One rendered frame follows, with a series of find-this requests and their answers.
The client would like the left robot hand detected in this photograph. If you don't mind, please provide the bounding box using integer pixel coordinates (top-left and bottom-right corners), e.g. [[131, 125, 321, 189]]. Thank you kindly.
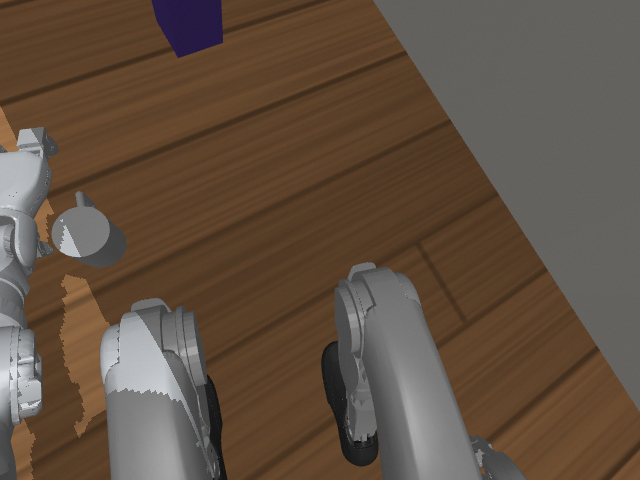
[[0, 127, 59, 259]]

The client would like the left robot foot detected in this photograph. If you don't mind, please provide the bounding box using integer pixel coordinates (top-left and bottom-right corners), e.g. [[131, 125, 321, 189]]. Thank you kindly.
[[204, 375, 227, 480]]

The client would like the left robot arm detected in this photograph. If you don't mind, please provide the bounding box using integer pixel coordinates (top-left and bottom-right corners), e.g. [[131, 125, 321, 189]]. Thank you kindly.
[[0, 208, 43, 480]]

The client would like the right robot hand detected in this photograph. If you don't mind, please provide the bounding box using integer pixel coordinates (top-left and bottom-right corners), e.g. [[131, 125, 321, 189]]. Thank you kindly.
[[469, 435, 527, 480]]

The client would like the right robot foot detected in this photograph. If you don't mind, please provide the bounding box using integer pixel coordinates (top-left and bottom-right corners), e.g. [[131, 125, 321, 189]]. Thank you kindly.
[[321, 341, 379, 466]]

